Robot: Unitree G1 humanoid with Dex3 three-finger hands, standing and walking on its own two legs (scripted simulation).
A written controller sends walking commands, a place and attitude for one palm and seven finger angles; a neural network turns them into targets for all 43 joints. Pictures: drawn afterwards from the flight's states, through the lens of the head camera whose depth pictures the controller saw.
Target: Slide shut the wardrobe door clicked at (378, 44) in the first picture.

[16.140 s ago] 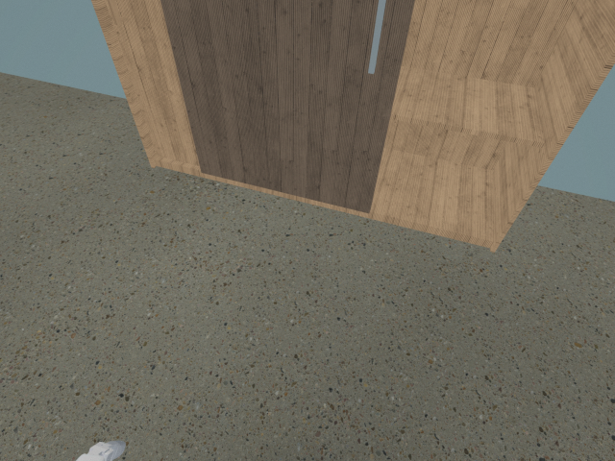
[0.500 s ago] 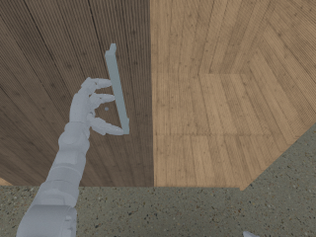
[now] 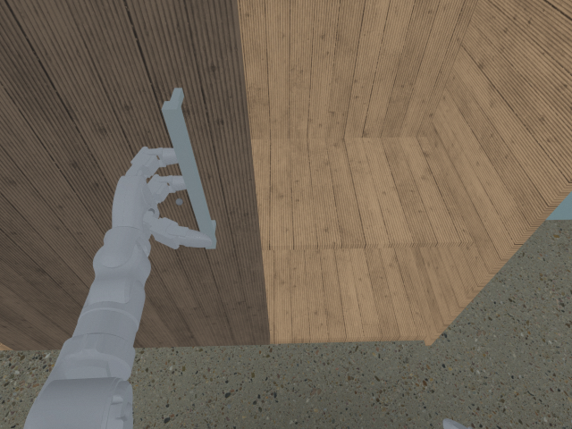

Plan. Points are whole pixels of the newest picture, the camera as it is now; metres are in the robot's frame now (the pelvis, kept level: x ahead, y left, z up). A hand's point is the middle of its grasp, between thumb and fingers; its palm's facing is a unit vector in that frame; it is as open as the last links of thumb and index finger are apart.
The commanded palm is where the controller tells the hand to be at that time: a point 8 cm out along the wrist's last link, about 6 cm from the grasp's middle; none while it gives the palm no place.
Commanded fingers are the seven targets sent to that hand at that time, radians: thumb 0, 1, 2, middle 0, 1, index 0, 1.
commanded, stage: slide the fingers in behind the handle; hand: left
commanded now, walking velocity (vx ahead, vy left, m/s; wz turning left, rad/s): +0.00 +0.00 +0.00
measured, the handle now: (196, 181) +0.46 +0.15 +0.10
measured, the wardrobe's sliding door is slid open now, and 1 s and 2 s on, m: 0.54 0.54 0.54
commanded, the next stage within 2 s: grip the handle and tug to test in 1.60 s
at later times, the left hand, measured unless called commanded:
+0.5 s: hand (197, 203) +0.40 +0.14 +0.10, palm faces +0.03 -1.00 +0.00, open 14.0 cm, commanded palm +0.38 +0.19 +0.10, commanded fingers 0.00 -0.50 0.30 -0.30 -1.20 -0.30 -1.20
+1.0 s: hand (205, 203) +0.41 +0.12 +0.10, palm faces +0.03 -1.00 -0.01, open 14.0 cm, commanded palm +0.38 +0.17 +0.10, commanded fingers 0.00 -0.50 0.30 -0.30 -1.20 -0.30 -1.20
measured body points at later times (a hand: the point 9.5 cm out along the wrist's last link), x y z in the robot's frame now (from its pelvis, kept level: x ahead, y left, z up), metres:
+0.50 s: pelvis +0.00 +0.00 +0.00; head +0.02 +0.00 +0.45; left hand +0.40 +0.19 +0.10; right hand +0.10 -0.25 -0.12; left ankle +0.01 +0.10 -0.73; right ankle -0.01 -0.10 -0.73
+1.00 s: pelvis +0.00 +0.01 +0.00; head +0.03 +0.00 +0.45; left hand +0.40 +0.18 +0.10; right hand +0.09 -0.24 -0.12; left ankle +0.01 +0.10 -0.73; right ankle -0.01 -0.10 -0.73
